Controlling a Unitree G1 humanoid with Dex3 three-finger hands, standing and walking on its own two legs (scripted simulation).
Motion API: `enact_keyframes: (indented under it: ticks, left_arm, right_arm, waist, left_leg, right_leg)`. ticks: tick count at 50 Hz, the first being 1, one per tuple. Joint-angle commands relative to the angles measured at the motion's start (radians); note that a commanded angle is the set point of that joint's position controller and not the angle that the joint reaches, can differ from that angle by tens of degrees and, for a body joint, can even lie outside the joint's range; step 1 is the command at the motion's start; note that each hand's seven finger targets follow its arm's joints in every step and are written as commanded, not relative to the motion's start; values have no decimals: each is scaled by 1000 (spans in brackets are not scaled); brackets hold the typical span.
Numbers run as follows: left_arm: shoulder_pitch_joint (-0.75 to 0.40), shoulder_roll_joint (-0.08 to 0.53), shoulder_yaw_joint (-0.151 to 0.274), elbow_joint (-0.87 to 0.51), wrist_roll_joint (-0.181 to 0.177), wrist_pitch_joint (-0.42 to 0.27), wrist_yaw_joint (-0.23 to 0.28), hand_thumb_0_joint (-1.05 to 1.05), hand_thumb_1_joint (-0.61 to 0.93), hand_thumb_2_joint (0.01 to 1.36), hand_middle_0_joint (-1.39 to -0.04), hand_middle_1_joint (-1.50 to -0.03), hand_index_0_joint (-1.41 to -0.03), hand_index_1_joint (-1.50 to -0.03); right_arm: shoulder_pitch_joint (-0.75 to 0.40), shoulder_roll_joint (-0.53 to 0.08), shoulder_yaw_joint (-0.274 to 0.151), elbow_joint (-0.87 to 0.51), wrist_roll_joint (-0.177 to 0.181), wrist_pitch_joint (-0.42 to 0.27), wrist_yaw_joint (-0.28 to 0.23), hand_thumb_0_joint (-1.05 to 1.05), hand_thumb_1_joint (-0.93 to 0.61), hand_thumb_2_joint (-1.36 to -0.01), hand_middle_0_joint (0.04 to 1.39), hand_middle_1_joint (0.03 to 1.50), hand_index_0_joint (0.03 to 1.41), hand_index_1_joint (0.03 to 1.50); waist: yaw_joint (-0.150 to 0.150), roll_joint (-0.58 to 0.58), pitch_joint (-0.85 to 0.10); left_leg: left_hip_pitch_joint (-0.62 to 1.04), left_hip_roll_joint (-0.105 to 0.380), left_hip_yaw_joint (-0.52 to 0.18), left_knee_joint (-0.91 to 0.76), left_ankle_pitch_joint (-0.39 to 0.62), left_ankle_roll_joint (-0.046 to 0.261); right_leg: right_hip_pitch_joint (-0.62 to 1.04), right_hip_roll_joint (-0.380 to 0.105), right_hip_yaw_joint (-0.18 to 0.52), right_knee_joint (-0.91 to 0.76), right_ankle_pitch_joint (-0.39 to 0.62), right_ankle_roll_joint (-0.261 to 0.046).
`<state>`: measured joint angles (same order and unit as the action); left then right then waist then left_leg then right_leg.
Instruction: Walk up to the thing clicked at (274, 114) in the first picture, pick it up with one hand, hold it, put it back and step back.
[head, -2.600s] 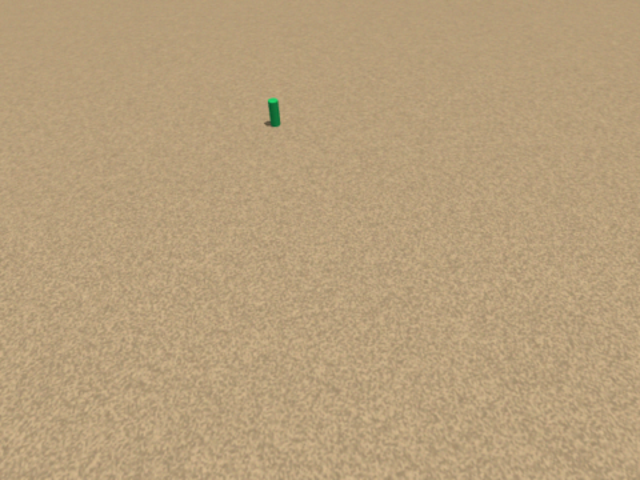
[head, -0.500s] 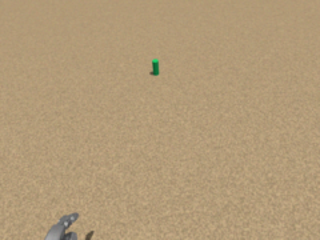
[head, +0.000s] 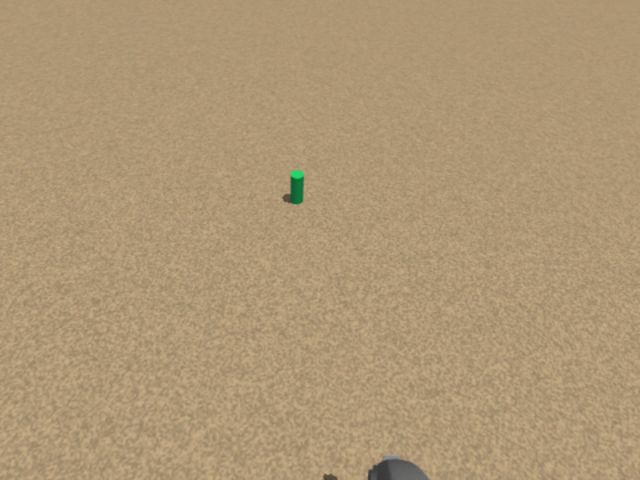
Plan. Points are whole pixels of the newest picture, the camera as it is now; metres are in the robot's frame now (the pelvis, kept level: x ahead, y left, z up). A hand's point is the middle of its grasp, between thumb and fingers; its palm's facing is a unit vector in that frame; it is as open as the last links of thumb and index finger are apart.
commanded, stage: walk up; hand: left
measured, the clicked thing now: (297, 187) +1.39 +0.08 -0.70
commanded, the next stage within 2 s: none
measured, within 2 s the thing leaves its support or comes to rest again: neither
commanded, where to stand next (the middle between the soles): +1.03 -0.07 m, yaw +2 degrees
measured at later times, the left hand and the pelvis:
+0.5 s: hand (192, 354) +0.33 +0.22 -0.12, palm faces +0.01 -0.93 -0.38, open 7.4 cm; pelvis +0.27 -0.05 +0.00, yaw +1 degrees
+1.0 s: hand (203, 259) +0.54 +0.24 -0.15, palm faces -0.04 -0.95 -0.32, open 7.4 cm; pelvis +0.50 -0.03 +0.00, yaw +0 degrees
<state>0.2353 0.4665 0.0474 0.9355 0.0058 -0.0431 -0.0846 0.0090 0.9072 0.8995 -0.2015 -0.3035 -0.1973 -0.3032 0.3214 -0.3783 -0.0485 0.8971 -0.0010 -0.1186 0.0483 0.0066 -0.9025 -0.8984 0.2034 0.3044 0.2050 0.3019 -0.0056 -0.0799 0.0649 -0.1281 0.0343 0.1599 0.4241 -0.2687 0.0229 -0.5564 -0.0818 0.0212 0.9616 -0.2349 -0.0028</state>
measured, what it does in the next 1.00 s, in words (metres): walks ahead: right foot, then left foot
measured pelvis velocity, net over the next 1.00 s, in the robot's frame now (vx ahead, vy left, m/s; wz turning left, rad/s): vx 0.50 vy -0.03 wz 0.01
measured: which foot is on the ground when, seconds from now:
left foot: down 0.00-0.22, up 0.24-0.66, down 0.68-1.00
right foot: up 0.00-0.18, down 0.20-0.72, up 0.74-1.00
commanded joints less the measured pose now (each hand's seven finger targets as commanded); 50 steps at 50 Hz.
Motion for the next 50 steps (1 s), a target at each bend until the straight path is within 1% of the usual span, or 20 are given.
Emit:
enact_keyframes:
  ticks: [1,4,7,9,10,11,12,14,17,24,30,33,34,35,36,37,38,41,46,50]
  left_arm:
    - [-116,134,34,-130,4,-17,-14,0,900,900,-200,-300,-200,-300]
    - [-172,112,35,-143,4,-14,-21,0,900,900,-200,-300,-200,-300]
    - [-154,118,46,-126,5,-15,-12,0,900,900,-200,-300,-200,-300]
    - [12,157,73,-77,7,-24,4,0,900,900,-200,-300,-200,-300]
    - [131,222,103,-52,14,-32,18,0,900,900,-200,-300,-200,-300]
    - [198,323,129,-65,8,-38,30,0,900,900,-200,-300,-200,-300]
    - [169,320,125,-76,-16,-36,35,0,900,900,-200,-300,-200,-300]
    - [65,252,102,-97,-22,-39,48,0,900,900,-200,-300,-200,-300]
    - [8,180,82,-111,-10,-53,49,0,900,900,-200,-300,-200,-300]
    - [14,191,92,-155,8,-75,42,0,900,900,-200,-300,-200,-300]
    - [87,191,83,-141,9,-57,38,0,900,900,-200,-300,-200,-300]
    - [60,204,74,-157,4,-50,50,0,900,900,-200,-300,-200,-300]
    - [98,161,56,-159,-2,-44,53,0,900,900,-200,-300,-200,-300]
    - [144,92,32,-176,-18,-42,59,0,900,900,-200,-300,-200,-300]
    - [185,129,47,-162,-32,-36,67,0,900,900,-200,-300,-200,-300]
    - [109,204,50,-147,-10,-32,73,0,900,900,-200,-300,-200,-300]
    - [107,197,42,-142,-11,-35,67,0,900,900,-200,-300,-200,-300]
    - [184,166,49,-89,-14,-28,50,0,900,900,-200,-300,-200,-300]
    - [107,141,54,-107,8,-17,12,0,900,900,-200,-300,-200,-300]
    - [10,130,64,-115,10,-24,-4,0,900,900,-200,-300,-200,-300]
  right_arm:
    - [-7,-296,-84,-74,7,-16,-18,0,-900,-900,200,300,200,300]
    - [6,-308,-86,-73,3,-1,-14,0,-900,-900,200,300,200,300]
    - [5,-313,-90,-82,-1,13,-26,0,-900,-900,200,300,200,300]
    - [-3,-281,-77,-95,-6,17,-32,0,-900,-900,200,300,200,300]
    - [60,-227,-55,-100,-7,16,-30,0,-900,-900,200,300,200,300]
    - [122,-182,-36,-117,16,15,-27,0,-900,-900,200,300,200,300]
    - [58,-275,-55,-93,12,24,-37,0,-900,-900,200,300,200,300]
    - [19,-264,-53,-63,24,24,-37,0,-900,-900,200,300,200,300]
    - [68,-246,-52,-33,10,37,-17,0,-900,-900,200,300,200,300]
    - [-74,-222,-65,-76,-20,54,22,0,-900,-900,200,300,200,300]
    - [-183,-193,-60,-107,-18,33,26,0,-900,-900,200,300,200,300]
    - [-62,-223,-75,-77,-25,29,13,0,-900,-900,200,300,200,300]
    - [63,-264,-92,-44,-38,22,3,0,-900,-900,200,300,200,300]
    - [180,-355,-122,-40,-60,20,-11,0,-900,-900,200,300,200,300]
    - [176,-400,-132,-67,-29,19,-18,0,-900,-900,200,300,200,300]
    - [134,-381,-136,-70,10,24,-21,0,-900,-900,200,300,200,300]
    - [70,-348,-115,-90,16,24,-27,0,-900,-900,200,300,200,300]
    - [-39,-277,-79,-106,16,13,-27,0,-900,-900,200,300,200,300]
    - [-53,-307,-87,-128,-3,0,-15,0,-900,-900,200,300,200,300]
    - [-51,-312,-90,-121,-5,3,-7,0,-900,-900,200,300,200,300]
  waist:
    - [-18,189,-11]
    - [-38,192,-15]
    - [-21,183,-32]
    - [74,81,-127]
    - [115,-65,-210]
    - [127,-256,-286]
    - [133,-121,-250]
    - [87,-6,-126]
    - [18,-48,-28]
    - [36,-24,30]
    - [66,-15,-7]
    - [-16,45,-47]
    - [-68,148,-126]
    - [-109,357,-234]
    - [-108,347,-264]
    - [-106,163,-216]
    - [-69,129,-145]
    - [9,202,-18]
    - [-6,238,23]
    - [-19,234,38]
  left_leg:
    - [82,199,-110,-186,355,147]
    - [64,183,-82,-181,323,120]
    - [62,222,-112,-94,318,122]
    - [9,169,-56,211,427,81]
    - [-163,101,-37,467,272,58]
    - [-447,-55,-27,749,-157,13]
    - [-503,-4,-170,828,-248,18]
    - [-475,35,-257,845,-111,23]
    - [-403,66,-226,682,-13,12]
    - [-459,88,-181,371,112,-44]
    - [-301,45,-87,150,174,-9]
    - [-65,2,-64,104,127,27]
    - [122,-3,-92,61,43,69]
    - [322,227,-424,10,-44,144]
    - [413,424,-843,-122,-78,274]
    - [288,425,-783,-137,-98,280]
    - [198,371,-606,-130,5,228]
    - [-54,269,-319,-169,58,174]
    - [-96,260,-255,-234,-100,209]
    - [-137,214,-207,-224,-174,170]
  right_leg:
    - [-41,-16,-50,-220,100,-7]
    - [80,18,-96,-383,210,-25]
    - [185,34,-102,-395,149,-50]
    - [442,66,-111,-448,89,-79]
    - [660,-10,24,-469,-49,-96]
    - [877,-308,559,-614,-156,-217]
    - [803,-356,672,-679,-212,-275]
    - [610,-266,396,-666,3,-236]
    - [410,-160,178,-717,55,-170]
    - [381,-148,53,-797,-50,-170]
    - [447,-126,-23,-659,204,-153]
    - [371,-124,-42,-456,360,-152]
    - [298,-54,-88,-213,369,-124]
    - [93,33,-126,85,138,-64]
    - [-120,170,-48,241,-301,-38]
    - [-101,79,75,303,-286,-53]
    - [-78,55,108,288,-215,-51]
    - [27,-10,64,142,-126,-30]
    - [21,-51,-14,-112,-38,9]
    - [99,-34,-51,-288,90,-3]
